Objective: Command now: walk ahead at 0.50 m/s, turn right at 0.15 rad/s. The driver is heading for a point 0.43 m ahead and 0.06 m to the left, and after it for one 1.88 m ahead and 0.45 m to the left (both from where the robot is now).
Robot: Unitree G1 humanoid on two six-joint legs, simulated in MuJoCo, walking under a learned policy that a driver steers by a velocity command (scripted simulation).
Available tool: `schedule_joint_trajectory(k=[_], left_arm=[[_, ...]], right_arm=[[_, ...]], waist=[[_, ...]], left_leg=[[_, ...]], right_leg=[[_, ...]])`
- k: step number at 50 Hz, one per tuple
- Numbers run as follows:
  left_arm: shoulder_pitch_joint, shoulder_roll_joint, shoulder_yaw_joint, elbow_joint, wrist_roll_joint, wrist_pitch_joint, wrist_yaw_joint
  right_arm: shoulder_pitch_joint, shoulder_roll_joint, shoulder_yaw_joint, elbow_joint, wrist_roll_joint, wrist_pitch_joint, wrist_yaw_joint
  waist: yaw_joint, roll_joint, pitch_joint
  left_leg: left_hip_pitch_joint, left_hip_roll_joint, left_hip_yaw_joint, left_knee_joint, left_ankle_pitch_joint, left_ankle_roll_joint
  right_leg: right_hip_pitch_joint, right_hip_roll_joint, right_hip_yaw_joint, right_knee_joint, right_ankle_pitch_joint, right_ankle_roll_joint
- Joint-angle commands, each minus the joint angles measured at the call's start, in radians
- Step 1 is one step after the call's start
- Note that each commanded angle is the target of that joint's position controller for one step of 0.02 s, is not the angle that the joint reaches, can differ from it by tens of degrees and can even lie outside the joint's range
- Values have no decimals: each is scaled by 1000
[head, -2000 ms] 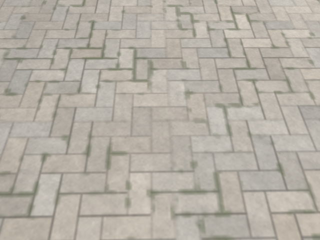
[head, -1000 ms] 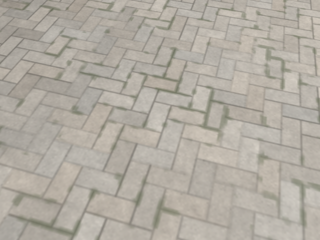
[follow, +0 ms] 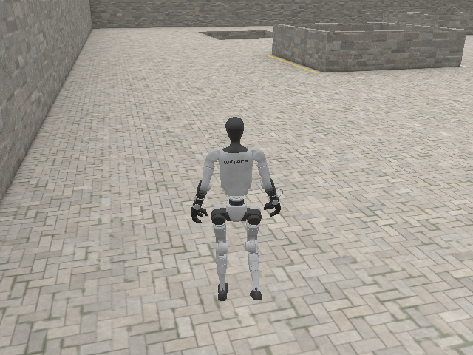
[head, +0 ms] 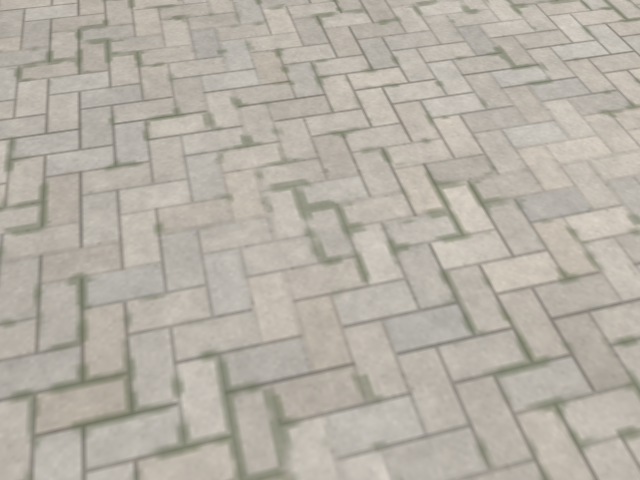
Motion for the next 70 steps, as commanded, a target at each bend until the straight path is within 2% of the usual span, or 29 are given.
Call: schedule_joint_trajectory(k=[1, 9, 13, 16, 18, 19, 20, 21, 22, 25, 29, 36, 40, 42, 43, 44, 45, 46, 47, 48, 52, 58, 64, 65, 66, 67, 68, 69, 70], left_arm=[[-56, 88, 28, -100, 6, -27, -4], [-252, 19, -2, -145, 9, -37, -20], [-357, 27, -1, -177, -3, -46, -39], [-363, 53, 10, -192, -1, -54, -51], [-182, 111, 41, -143, 6, -59, -42], [-9, 165, 62, -106, 19, -57, -30], [110, 261, 86, -90, 37, -47, -21], [135, 196, 69, -81, 27, -39, -21], [77, 142, 49, -75, 19, -38, -19], [-95, 61, 24, -66, 24, -54, -26], [-142, 70, 36, -27, 32, -83, -25], [-107, 137, 53, 23, 24, -52, 16], [-111, 179, 70, 32, -11, -15, 28], [-136, 181, 74, 22, -24, 3, 35], [-112, 156, 64, 23, -18, 4, 32], [-26, 57, 32, 0, 45, -2, 22], [44, 60, 16, -18, 46, -10, 7], [-38, 144, 36, -6, 15, -11, -3], [-114, 140, 35, -35, -1, -6, 0], [-132, 124, 34, -24, 12, 3, 14], [-106, 106, 34, -18, 27, 33, 31], [-174, 88, 26, -32, 22, 40, 34], [-152, 83, 25, -34, 18, 16, 8], [-129, 78, 26, -28, 23, 11, 2], [-123, 118, 33, -35, 41, 8, 1], [-168, 210, 49, -51, 60, 13, 6], [-166, 165, 41, -47, 77, 13, 6], [-180, 143, 35, -59, 68, 9, 7], [-193, 141, 36, -56, 49, 8, 10]], right_arm=[[45, -98, -19, -33, -6, -5, -7], [128, -167, -31, 33, 20, 8, -22], [198, -176, -30, 74, 26, 25, -24], [212, -192, -37, 92, 30, 43, -31], [180, -205, -38, 87, 31, 51, -36], [162, -171, -23, 65, 17, 47, -36], [258, -63, 10, 37, 8, 31, -33], [270, -84, 9, 53, 23, 17, -31], [188, -169, -20, 33, 50, 14, -28], [111, -139, -30, 18, 32, 37, -34], [122, -80, -28, 19, 31, 78, -37], [-82, -38, -12, -72, 9, 63, 8], [-82, -92, -35, -119, 5, 78, 31], [50, -148, -65, -100, 4, 79, 30], [149, -201, -90, -78, 1, 78, 12], [153, -304, -107, -92, 2, 84, -15], [107, -326, -99, -147, -16, 77, -11], [83, -252, -84, -171, -6, 78, -1], [31, -213, -73, -172, 6, 76, -2], [-9, -182, -65, -168, 20, 80, -7], [-68, -180, -66, -190, -7, 98, -31], [-70, -198, -76, -200, 7, 125, -63], [-66, -155, -54, -193, 3, 143, -54], [-61, -141, -47, -188, 8, 146, -54], [-15, -111, -37, -176, 5, 144, -55], [45, -79, -30, -181, -2, 136, -52], [-17, -136, -45, -198, -7, 124, -54], [-40, -192, -64, -190, -2, 122, -56], [-30, -189, -71, -170, 5, 128, -58]], waist=[[-21, 138, -16], [-73, 107, 19], [-102, 106, 48], [-71, 113, 48], [40, 111, -60], [118, 84, -194], [115, -135, -366], [122, -217, -445], [118, -136, -267], [21, -82, -45], [-27, -53, 9], [29, -11, 35], [3, -40, -3], [-71, -31, -75], [-117, 39, -134], [-45, 290, -221], [-7, 323, -412], [-75, 131, -426], [-58, 95, -303], [-30, 25, -203], [28, 115, -147], [-2, 149, -158], [-7, 194, -144], [11, 185, -134], [0, 117, -122], [-75, -130, -97], [-27, -234, -75], [-8, -170, -63], [-14, -125, -58]], left_leg=[[241, 257, -358, -286, -13, 164], [222, 219, -139, -336, 235, 157], [281, 256, -137, -312, 241, 146], [349, 290, -167, -243, 342, 124], [310, 241, -132, -44, 579, 90], [156, 192, -104, 180, 471, 57], [-240, 45, -23, 574, 43, -21], [-357, 17, -135, 739, -392, -26], [-434, 70, -150, 802, -341, -22], [-345, 170, -115, 693, -142, -28], [-310, 183, -124, 639, -18, -53], [-232, 128, -3, 213, 282, -55], [-208, 89, 27, 139, 127, -3], [-41, 24, 63, 68, 101, 43], [133, 8, 31, -26, 294, 79], [409, 236, -264, 62, 825, 180], [599, 439, -708, -16, 762, 413], [550, 391, -620, -74, 603, 370], [438, 342, -511, -95, 468, 316], [311, 291, -439, -118, 368, 262], [55, 205, -348, -166, 336, 223], [18, 164, -391, -168, 37, 185], [40, 170, -438, -86, 50, 151], [20, 148, -425, -57, 46, 122], [-27, 97, -382, 11, -42, 66], [-130, -47, -216, 165, -250, 0], [-151, -59, -157, 308, -389, -46], [-157, -41, -176, 450, -392, -69], [-179, -43, -177, 527, -362, -87]], right_leg=[[-273, -116, 16, -40, 96, 10], [-232, -107, -59, -477, 396, 48], [-201, -79, -72, -590, 437, 32], [-149, -60, -66, -650, 343, -4], [133, -21, -99, -704, 337, -47], [426, -114, -22, -653, 368, -94], [836, -386, 365, -660, 254, -221], [834, -457, 608, -790, 115, -255], [698, -419, 484, -825, 41, -212], [332, -306, 179, -943, 185, -159], [215, -283, -6, -1028, 363, -164], [263, -248, -249, -956, 745, -127], [402, -296, -254, -805, 884, -97], [396, -265, -274, -574, 967, -58], [319, -199, -293, -357, 828, -5], [25, -91, -289, -29, 66, 65], [-213, 68, -95, 259, -369, 106], [-244, 3, 29, 281, -281, 86], [-281, -24, 12, 228, -189, 71], [-280, -61, 6, 147, -127, 76], [-119, -54, -12, -63, -31, 95], [-77, -26, 12, -286, 82, 124], [67, -26, -30, -556, 120, 79], [139, -29, -41, -680, 201, 57], [208, -124, 43, -766, 260, 18], [235, -302, 248, -817, 403, -89], [144, -403, 387, -867, 423, -219], [141, -385, 368, -864, 413, -238], [163, -341, 305, -843, 418, -210]])
Keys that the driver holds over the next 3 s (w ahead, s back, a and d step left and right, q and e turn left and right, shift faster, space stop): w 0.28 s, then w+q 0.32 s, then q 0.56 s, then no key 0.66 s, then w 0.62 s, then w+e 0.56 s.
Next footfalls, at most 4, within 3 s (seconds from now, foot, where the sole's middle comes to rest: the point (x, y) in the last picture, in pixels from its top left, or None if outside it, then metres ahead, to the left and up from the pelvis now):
0.38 right None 0.38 -0.15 -0.77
0.86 left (274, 429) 0.60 0.11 -0.77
1.32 right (373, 398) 0.67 -0.10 -0.77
1.62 left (275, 474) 0.50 0.11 -0.77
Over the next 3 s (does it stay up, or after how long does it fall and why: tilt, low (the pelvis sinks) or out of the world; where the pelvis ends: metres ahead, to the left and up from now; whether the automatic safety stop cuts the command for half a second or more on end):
stays up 0.98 0.25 -0.01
